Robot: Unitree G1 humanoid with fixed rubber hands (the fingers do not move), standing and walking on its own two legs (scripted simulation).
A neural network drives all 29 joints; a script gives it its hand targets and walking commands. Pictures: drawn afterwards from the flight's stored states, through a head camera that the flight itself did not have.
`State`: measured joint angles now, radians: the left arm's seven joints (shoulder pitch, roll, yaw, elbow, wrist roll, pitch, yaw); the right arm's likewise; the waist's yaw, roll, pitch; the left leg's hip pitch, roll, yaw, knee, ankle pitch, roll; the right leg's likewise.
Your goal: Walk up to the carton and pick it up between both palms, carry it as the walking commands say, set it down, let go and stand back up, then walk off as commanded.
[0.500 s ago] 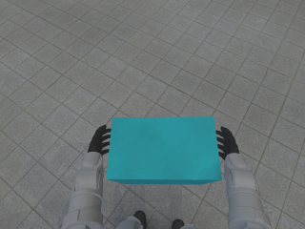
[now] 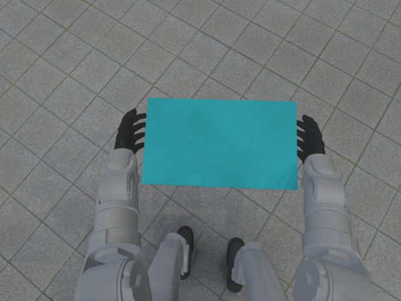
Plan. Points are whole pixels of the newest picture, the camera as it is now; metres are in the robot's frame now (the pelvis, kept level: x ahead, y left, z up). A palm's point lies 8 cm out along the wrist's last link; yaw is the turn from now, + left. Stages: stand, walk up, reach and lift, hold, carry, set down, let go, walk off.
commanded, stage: set down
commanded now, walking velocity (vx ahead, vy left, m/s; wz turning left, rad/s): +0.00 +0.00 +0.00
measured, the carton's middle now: (217, 151) +0.43 +0.01 -0.18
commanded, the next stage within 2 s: none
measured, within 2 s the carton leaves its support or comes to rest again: neither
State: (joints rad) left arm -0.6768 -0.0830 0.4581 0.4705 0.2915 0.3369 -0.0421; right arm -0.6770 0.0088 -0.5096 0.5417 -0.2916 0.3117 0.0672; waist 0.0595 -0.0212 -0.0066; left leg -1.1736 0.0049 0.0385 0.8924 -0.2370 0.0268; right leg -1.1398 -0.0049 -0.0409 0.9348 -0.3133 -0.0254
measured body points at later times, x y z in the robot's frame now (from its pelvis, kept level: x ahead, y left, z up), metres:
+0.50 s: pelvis -0.02 +0.00 -0.07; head +0.26 +0.01 +0.28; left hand +0.43 +0.20 -0.17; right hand +0.46 -0.17 -0.18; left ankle +0.08 +0.11 -0.67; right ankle +0.05 -0.11 -0.67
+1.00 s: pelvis -0.03 +0.00 -0.14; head +0.29 +0.01 +0.17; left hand +0.46 +0.21 -0.26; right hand +0.49 -0.16 -0.27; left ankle +0.08 +0.11 -0.67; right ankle +0.05 -0.11 -0.67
